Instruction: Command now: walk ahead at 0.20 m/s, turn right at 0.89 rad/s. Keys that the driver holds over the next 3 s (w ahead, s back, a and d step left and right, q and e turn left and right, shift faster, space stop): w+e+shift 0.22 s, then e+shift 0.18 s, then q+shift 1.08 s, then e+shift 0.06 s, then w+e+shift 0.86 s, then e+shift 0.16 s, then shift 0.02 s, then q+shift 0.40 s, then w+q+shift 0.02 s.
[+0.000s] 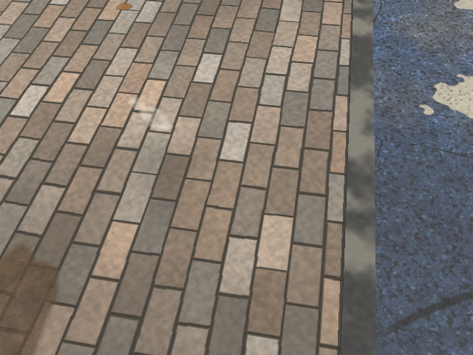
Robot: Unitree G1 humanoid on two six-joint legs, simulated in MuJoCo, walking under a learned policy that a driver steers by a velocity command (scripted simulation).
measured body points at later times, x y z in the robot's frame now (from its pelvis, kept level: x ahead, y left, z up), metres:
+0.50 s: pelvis +0.20 -0.06 -0.02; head +0.22 -0.09 +0.43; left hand +0.34 +0.22 -0.11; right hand +0.34 -0.39 -0.09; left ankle +0.36 -0.01 -0.74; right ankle +0.00 -0.11 -0.74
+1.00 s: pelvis +0.27 -0.12 +0.00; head +0.30 -0.14 +0.45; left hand +0.49 +0.12 -0.07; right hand +0.36 -0.44 -0.11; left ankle +0.31 +0.01 -0.67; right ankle +0.29 -0.23 -0.74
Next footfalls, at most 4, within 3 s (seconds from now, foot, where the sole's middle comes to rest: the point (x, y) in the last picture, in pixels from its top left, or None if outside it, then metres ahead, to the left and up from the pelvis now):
0.10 right None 0.03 -0.12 -0.78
0.50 left None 0.39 -0.03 -0.78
0.88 right None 0.33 -0.23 -0.78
1.32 left None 0.32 0.04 -0.78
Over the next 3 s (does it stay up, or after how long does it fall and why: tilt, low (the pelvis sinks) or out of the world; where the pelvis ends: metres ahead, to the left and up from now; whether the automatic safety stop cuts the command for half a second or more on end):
stays up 1.16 -0.18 0.00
